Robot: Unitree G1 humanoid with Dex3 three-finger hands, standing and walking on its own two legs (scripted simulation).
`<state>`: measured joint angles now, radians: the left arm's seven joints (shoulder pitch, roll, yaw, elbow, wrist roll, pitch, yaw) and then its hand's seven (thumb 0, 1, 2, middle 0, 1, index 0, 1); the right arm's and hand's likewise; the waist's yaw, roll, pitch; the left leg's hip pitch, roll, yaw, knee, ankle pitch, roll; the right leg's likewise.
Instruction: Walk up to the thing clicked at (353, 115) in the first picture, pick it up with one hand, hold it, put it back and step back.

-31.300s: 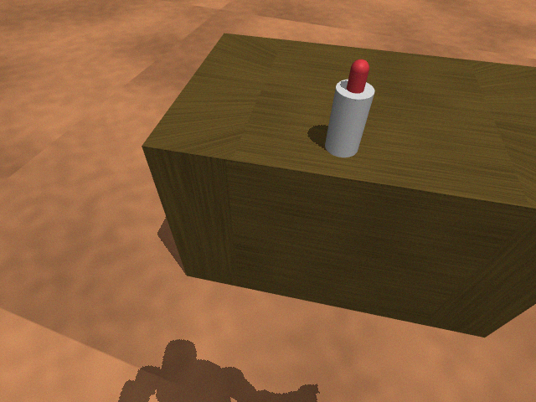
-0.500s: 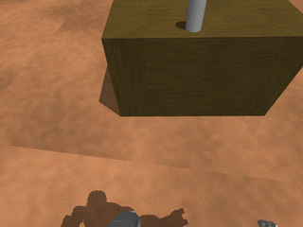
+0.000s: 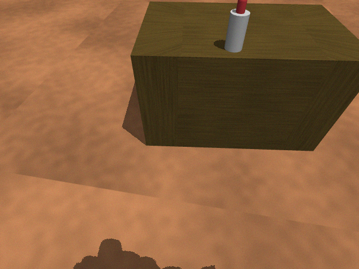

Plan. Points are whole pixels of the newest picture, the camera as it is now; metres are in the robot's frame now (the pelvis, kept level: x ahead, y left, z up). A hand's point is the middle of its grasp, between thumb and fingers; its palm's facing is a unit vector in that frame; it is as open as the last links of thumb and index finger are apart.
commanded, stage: step back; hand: right
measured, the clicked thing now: (237, 24) +1.11 -0.22 +0.05
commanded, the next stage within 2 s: stand in 0.46 s
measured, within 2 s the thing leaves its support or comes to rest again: neither
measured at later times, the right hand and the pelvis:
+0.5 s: hand out of the picture +0.16 -0.24 -0.15, palm faces -0.01 +0.94 -0.33, open 7.4 cm; pelvis +0.04 +0.01 +0.00, yaw +0 degrees
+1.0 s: hand out of the picture +0.08 -0.25 -0.14, palm faces +0.00 +0.94 -0.33, open 7.4 cm; pelvis +0.01 +0.00 +0.01, yaw -1 degrees
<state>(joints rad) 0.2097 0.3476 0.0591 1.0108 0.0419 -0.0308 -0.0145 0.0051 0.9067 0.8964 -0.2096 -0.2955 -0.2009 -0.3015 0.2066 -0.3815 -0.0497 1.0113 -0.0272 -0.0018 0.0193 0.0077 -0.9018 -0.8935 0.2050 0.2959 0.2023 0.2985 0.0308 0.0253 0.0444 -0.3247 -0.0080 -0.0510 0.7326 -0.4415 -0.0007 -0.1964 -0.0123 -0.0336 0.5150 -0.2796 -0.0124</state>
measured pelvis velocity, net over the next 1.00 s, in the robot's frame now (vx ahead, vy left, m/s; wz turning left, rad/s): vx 0.01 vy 0.00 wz -0.01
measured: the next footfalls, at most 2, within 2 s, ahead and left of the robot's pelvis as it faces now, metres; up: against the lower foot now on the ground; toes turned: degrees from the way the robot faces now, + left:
none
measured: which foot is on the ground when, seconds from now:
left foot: down 0.00-1.00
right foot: down 0.00-1.00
